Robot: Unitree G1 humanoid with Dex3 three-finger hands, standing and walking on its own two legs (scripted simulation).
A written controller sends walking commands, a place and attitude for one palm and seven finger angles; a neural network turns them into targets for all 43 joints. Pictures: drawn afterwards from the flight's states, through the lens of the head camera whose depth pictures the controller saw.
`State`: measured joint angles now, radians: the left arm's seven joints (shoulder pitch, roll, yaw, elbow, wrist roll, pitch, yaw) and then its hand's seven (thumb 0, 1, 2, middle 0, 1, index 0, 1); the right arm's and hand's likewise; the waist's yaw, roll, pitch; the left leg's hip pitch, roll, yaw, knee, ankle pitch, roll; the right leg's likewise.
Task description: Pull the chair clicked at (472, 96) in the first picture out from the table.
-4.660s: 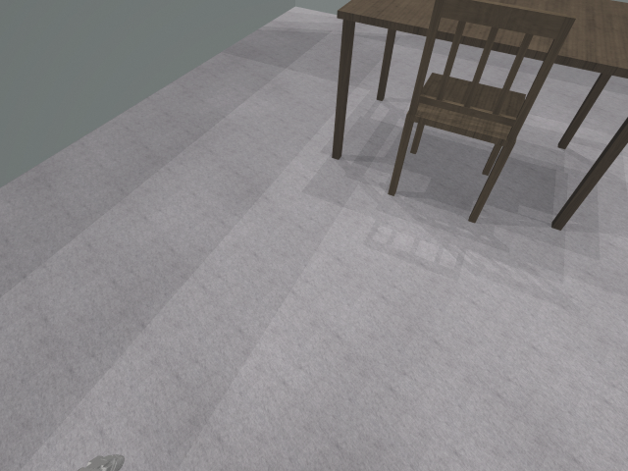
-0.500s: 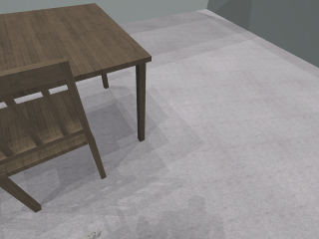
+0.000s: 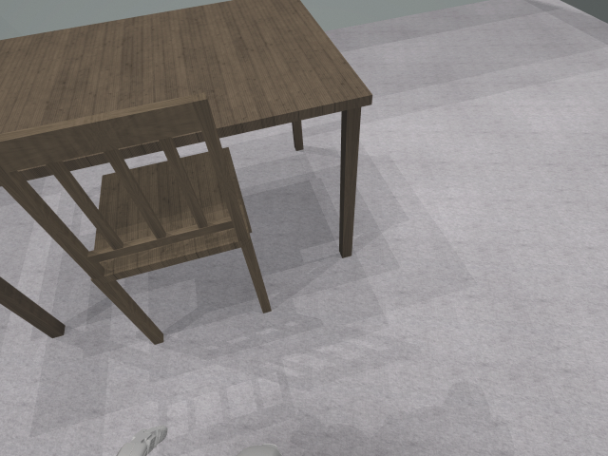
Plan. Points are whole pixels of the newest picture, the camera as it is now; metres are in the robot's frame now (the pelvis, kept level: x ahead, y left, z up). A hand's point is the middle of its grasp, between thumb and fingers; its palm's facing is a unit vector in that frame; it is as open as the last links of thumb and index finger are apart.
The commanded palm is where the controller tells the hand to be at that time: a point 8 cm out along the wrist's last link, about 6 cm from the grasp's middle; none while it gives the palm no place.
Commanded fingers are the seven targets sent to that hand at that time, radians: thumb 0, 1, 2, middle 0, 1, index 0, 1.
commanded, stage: turn to face it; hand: left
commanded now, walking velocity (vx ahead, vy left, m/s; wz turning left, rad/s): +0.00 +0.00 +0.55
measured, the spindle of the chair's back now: (138, 197) +0.64 +0.40 -0.10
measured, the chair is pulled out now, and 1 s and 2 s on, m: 0.00 0.00 0.00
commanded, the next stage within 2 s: take the last steps up to it in 0.40 s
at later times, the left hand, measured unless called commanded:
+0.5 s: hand out of the picture -0.10 +0.23 -0.18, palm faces +0.30 -0.92 -0.26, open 7.4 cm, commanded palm none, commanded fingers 0.00 0.90 0.90 -0.20 -0.30 -0.20 -0.30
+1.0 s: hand out of the picture -0.03 +0.18 -0.14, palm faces +0.36 -0.91 -0.22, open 7.3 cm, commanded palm none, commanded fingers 0.00 0.90 0.90 -0.20 -0.30 -0.20 -0.30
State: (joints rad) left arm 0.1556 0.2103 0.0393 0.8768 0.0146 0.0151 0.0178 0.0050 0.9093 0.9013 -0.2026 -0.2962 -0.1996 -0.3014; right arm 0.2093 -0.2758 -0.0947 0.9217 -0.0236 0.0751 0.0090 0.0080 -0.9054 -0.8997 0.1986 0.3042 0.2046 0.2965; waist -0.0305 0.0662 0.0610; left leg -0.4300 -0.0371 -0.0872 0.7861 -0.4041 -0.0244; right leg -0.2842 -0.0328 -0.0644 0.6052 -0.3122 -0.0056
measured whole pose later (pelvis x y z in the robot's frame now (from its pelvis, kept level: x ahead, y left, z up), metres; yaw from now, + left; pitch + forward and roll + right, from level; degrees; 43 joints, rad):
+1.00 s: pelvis +0.01 +0.00 +0.02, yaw +19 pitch -1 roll +1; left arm 0.33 0.15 0.03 1.02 0.02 -0.05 0.01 0.00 0.93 0.90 -0.21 -0.30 -0.20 -0.30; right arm 0.38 -0.20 -0.06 1.11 -0.03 0.03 0.01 0.01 -0.91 -0.90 0.20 0.30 0.20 0.30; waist -0.01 0.03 0.00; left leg -0.44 0.02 0.02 1.01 -0.33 0.03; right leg -0.13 -0.02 -0.10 0.43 -0.28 -0.04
